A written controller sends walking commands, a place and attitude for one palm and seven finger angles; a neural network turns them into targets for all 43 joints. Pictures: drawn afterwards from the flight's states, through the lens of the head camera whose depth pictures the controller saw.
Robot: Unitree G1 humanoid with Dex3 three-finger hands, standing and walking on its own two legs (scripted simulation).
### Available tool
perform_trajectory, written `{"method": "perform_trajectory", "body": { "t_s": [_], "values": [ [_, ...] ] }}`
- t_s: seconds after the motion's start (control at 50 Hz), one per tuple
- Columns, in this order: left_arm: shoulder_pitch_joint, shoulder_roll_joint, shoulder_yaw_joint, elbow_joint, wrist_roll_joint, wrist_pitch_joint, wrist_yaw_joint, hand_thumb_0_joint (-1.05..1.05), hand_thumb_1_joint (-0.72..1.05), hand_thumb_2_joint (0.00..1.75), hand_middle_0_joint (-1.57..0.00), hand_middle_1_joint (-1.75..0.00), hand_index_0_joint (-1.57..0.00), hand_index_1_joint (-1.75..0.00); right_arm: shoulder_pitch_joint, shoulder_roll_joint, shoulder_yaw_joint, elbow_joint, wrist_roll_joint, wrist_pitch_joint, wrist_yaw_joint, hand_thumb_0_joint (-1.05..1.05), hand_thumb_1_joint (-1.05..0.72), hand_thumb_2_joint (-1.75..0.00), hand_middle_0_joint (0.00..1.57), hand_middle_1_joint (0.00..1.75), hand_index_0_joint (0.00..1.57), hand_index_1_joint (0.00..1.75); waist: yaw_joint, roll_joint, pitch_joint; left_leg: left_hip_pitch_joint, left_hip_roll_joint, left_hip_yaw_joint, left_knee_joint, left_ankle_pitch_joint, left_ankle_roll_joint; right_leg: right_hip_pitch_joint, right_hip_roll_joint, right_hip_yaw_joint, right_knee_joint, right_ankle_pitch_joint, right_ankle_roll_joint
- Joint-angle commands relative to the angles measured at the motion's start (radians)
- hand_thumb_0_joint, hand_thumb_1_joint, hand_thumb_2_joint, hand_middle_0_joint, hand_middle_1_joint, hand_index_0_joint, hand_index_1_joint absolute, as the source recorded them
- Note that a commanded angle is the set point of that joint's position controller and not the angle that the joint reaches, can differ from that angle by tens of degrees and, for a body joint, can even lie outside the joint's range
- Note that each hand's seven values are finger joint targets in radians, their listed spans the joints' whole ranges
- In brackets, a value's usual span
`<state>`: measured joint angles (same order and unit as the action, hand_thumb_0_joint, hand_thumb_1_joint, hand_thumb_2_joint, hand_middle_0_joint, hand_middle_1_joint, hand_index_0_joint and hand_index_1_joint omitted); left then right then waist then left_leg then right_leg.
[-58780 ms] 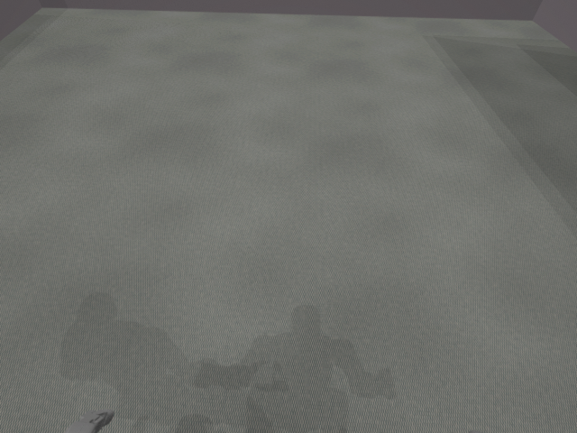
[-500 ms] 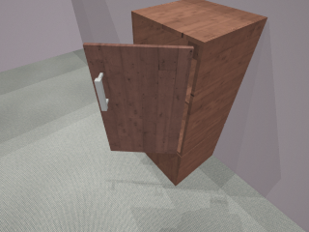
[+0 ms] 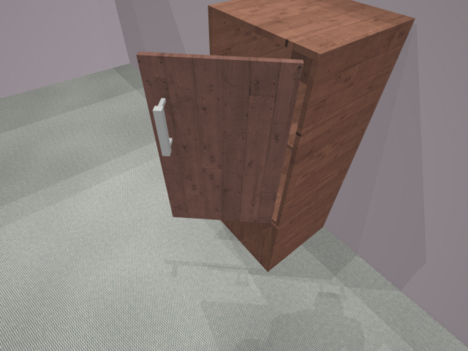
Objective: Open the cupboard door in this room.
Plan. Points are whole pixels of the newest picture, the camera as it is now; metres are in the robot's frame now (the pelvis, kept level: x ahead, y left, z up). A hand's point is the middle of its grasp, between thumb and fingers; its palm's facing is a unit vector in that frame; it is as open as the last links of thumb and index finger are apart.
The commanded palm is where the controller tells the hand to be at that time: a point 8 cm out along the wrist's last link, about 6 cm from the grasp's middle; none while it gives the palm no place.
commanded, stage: look again from close up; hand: left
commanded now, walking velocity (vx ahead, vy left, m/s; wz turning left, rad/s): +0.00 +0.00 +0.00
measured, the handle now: (164, 127) +0.60 +0.21 +0.05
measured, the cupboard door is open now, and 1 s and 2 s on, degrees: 48 48 48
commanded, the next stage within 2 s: raise the hand with hooked fingers in 0.56 s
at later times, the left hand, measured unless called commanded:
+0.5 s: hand out of the picture +0.02 +0.16 -0.17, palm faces +0.03 -0.99 -0.15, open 7.3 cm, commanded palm none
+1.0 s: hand (165, 265) +0.26 +0.14 +0.01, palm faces -0.02 -1.00 +0.04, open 8.1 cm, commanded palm +0.17 +0.23 -0.04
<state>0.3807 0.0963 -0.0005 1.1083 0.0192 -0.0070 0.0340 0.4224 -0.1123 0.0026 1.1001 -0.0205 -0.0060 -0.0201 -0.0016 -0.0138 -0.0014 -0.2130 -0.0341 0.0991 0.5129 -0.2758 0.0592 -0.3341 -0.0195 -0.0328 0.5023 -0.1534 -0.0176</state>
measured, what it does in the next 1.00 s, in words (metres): stands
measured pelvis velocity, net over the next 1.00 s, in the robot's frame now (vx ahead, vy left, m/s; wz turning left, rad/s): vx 0.04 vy -0.01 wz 0.03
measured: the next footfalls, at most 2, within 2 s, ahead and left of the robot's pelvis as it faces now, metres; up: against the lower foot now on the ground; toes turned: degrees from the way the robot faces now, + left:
none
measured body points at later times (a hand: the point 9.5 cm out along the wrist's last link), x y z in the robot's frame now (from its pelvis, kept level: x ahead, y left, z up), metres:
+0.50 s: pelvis +0.04 +0.00 +0.00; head +0.05 +0.01 +0.45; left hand +0.02 +0.21 -0.16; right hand +0.02 -0.20 -0.16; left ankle +0.01 +0.08 -0.73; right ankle +0.08 -0.11 -0.73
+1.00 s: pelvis +0.04 -0.01 -0.03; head +0.06 +0.00 +0.42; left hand +0.26 +0.19 +0.01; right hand +0.24 -0.27 -0.07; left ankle +0.01 +0.08 -0.73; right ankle +0.08 -0.11 -0.73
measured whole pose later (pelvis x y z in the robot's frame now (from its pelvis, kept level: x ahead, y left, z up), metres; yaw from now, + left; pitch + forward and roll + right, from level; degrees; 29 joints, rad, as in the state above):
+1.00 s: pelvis +0.04 -0.01 -0.03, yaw +2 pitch +7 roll +1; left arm 0.36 0.14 0.08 0.12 -0.20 -0.45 -0.22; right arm 0.20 -0.26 -0.05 0.58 0.01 -0.29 0.02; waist -0.04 -0.05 -0.13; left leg -0.48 -0.02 0.07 0.83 -0.48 0.03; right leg -0.61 -0.02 -0.06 0.84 -0.36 -0.03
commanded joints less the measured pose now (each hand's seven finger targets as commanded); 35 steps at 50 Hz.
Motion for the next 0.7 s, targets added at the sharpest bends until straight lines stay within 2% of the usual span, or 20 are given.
{"method": "perform_trajectory", "body": {
  "t_s": [0.0,0.04,0.1,0.2,0.26,0.32,0.36,0.44,0.62,0.64,0.66,0.68],
  "values": [
    [0.052,0.066,0.014,-0.04,0.002,-0.015,0.002,0.0,0.9,0.9,-0.2,-0.3,-0.2,-0.3,0.05,-0.086,-0.016,-0.031,-0.001,-0.018,-0.01,0.0,-0.9,-0.9,0.2,0.3,0.2,0.3,-0.001,0.031,0.141,-0.204,0.139,-0.192,-0.236,-0.266,0.006,0.053,-0.054,0.119,-0.086,-0.194,-0.027],
    [0.057,0.063,0.014,-0.039,0.003,-0.016,0.001,0.0,0.9,0.9,-0.2,-0.3,-0.2,-0.3,0.039,-0.087,-0.016,-0.032,0.0,-0.019,-0.01,0.0,-0.9,-0.9,0.2,0.3,0.2,0.3,0.004,0.02,0.149,-0.216,0.137,-0.193,-0.234,-0.265,0.007,0.061,-0.055,0.124,-0.085,-0.18,-0.026],
    [0.052,0.064,0.013,-0.04,0.003,-0.019,0.002,0.0,0.9,0.9,-0.2,-0.3,-0.2,-0.3,0.041,-0.082,-0.016,-0.033,0.001,-0.019,-0.009,0.0,-0.9,-0.9,0.2,0.3,0.2,0.3,-0.001,-0.011,0.148,-0.193,0.129,-0.181,-0.217,-0.233,0.004,0.048,-0.062,0.137,-0.102,-0.19,-0.027],
    [0.042,0.064,0.01,-0.044,-0.001,-0.025,0.004,0.0,0.9,0.9,-0.2,-0.3,-0.2,-0.3,0.033,-0.074,-0.012,-0.026,0.004,-0.026,-0.011,0.0,-0.9,-0.9,0.2,0.3,0.2,0.3,-0.006,-0.017,0.128,-0.137,0.125,-0.161,-0.195,-0.137,-0.001,0.049,-0.071,0.147,-0.115,-0.131,-0.029],
    [0.032,0.066,0.007,-0.041,-0.005,-0.028,0.005,0.0,0.9,0.9,-0.2,-0.3,-0.2,-0.3,0.024,-0.073,-0.01,-0.02,0.006,-0.033,-0.014,0.0,-0.9,-0.9,0.2,0.3,0.2,0.3,-0.01,0.0,0.096,-0.094,0.129,-0.148,-0.19,-0.055,-0.006,0.078,-0.075,0.142,-0.103,-0.04,-0.029],
    [0.029,0.067,0.005,-0.04,-0.005,-0.028,0.006,0.0,0.9,0.9,-0.2,-0.3,-0.2,-0.3,0.013,-0.076,-0.009,-0.017,0.008,-0.037,-0.016,0.0,-0.9,-0.9,0.2,0.3,0.2,0.3,-0.006,0.023,0.093,-0.084,0.135,-0.147,-0.197,-0.001,-0.007,0.107,-0.073,0.129,-0.085,0.04,-0.028],
    [0.029,0.067,0.005,-0.035,-0.006,-0.028,0.006,0.0,0.9,0.9,-0.2,-0.3,-0.2,-0.3,0.006,-0.08,-0.009,-0.013,0.009,-0.041,-0.018,0.0,-0.9,-0.9,0.2,0.3,0.2,0.3,-0.006,0.019,0.066,-0.052,0.141,-0.139,-0.194,0.059,-0.008,0.127,-0.073,0.121,-0.07,0.091,-0.026],
    [0.017,0.07,0.005,-0.033,-0.006,-0.025,0.007,0.0,0.9,0.9,-0.2,-0.3,-0.2,-0.3,-0.005,-0.085,-0.008,-0.004,0.009,-0.042,-0.022,0.0,-0.9,-0.9,0.2,0.3,0.2,0.3,-0.003,0.018,0.066,-0.027,0.147,-0.133,-0.191,0.139,-0.009,0.139,-0.071,0.108,-0.056,0.128,-0.022],
    [0.004,0.079,0.006,-0.032,-0.007,-0.02,0.007,0.0,0.9,0.9,-0.2,-0.3,-0.2,-0.3,-0.02,-0.092,-0.008,0.011,0.01,-0.04,-0.024,0.0,-0.9,-0.9,0.2,0.3,0.2,0.3,-0.002,0.01,0.073,0.011,0.148,-0.12,-0.191,0.189,-0.008,0.147,-0.073,0.105,-0.057,0.147,-0.023],
    [0.084,0.144,0.01,0.022,0.001,-0.025,0.049,0.0,0.9,0.9,-0.2,-0.3,-0.2,-0.3,-0.138,-0.151,-0.017,-0.06,0.022,-0.04,-0.017,0.0,-0.9,-0.9,0.2,0.3,0.2,0.3,0.041,-0.007,0.045,0.012,0.188,-0.08,-0.023,0.376,-0.035,0.135,-0.114,0.105,-0.023,0.408,-0.013],
    [-0.711,0.344,0.059,-1.575,-0.21,-0.221,0.037,0.0,0.88,0.89,-0.2,-0.32,-0.2,-0.32,-0.124,-0.327,-0.025,-0.447,0.061,-0.191,-0.05,0.0,-0.9,-0.9,0.2,0.3,0.2,0.3,-0.092,0.186,-0.447,0.174,0.063,-0.147,-0.121,0.389,-0.074,0.213,-0.01,0.055,0.032,0.169,-0.003],
    [-0.346,0.27,0.072,-1.328,-0.13,-0.145,0.079,0.0,0.85,0.88,-0.2,-0.33,-0.2,-0.33,-0.22,-0.228,0.003,-0.384,0.059,-0.289,-0.076,0.0,-0.9,-0.9,0.2,0.3,0.2,0.3,-0.015,0.284,-0.359,0.177,0.098,-0.121,-0.173,0.481,-0.09,0.144,0.016,0.03,0.094,-0.059,-0.032]
  ]
}}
